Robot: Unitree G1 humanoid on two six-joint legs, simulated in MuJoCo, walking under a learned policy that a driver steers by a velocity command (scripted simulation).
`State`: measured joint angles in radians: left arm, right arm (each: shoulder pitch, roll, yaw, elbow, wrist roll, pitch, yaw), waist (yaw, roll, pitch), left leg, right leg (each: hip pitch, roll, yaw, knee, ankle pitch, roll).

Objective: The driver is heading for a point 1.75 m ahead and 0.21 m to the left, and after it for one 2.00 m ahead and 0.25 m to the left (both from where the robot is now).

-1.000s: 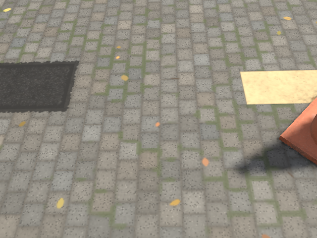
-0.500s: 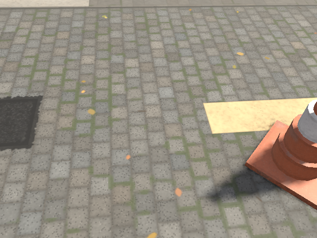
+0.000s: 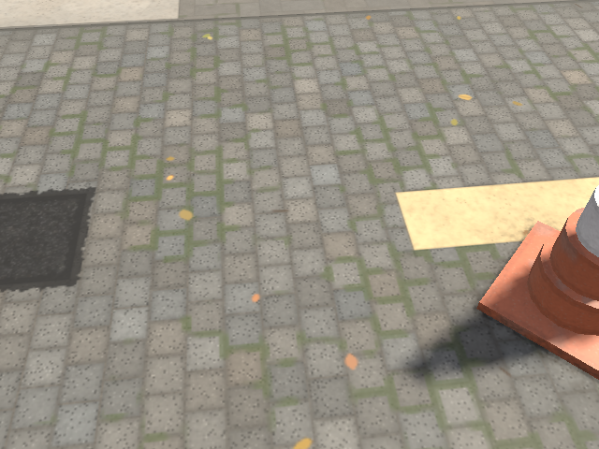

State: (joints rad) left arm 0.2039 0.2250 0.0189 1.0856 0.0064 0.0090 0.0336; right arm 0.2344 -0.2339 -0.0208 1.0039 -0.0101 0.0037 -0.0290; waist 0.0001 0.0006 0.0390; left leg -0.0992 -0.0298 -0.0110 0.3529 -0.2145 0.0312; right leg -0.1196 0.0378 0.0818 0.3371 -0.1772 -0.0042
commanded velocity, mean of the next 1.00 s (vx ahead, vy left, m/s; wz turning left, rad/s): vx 0.24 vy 0.00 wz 0.00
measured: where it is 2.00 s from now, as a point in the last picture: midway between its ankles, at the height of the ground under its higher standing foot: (312, 326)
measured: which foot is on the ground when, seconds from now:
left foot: down 0.00-0.60, up 0.62-1.00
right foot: down 0.00-1.00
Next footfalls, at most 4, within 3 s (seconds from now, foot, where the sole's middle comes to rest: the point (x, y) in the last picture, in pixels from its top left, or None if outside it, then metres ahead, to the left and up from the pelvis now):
1.04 left None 0.44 0.04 -0.78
1.58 right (355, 358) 0.75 -0.11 -0.78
2.12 left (286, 261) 1.06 0.07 -0.78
2.70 right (342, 187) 1.37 -0.11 -0.78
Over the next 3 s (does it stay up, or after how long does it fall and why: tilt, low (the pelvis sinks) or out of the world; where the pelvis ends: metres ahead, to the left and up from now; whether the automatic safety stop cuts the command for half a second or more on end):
stays up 1.36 -0.04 0.00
